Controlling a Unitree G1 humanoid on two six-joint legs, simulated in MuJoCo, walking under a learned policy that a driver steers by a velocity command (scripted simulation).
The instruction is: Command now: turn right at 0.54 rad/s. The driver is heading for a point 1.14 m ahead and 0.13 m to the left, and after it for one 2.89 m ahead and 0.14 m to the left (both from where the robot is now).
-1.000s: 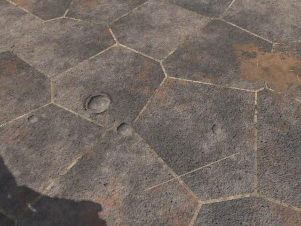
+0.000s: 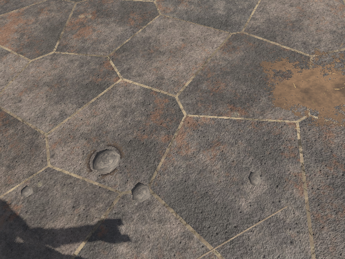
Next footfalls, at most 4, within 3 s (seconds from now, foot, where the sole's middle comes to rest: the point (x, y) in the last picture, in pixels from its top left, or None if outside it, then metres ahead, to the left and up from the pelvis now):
0.36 left None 0.08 0.14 -0.78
0.76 right None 0.38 -0.08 -0.78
1.24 left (134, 233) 0.56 0.26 -0.78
1.76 right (186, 163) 0.88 0.05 -0.78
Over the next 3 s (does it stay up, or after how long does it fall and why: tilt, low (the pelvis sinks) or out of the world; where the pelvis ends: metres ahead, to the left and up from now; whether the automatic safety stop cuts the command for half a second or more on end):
stays up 1.28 0.13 -0.01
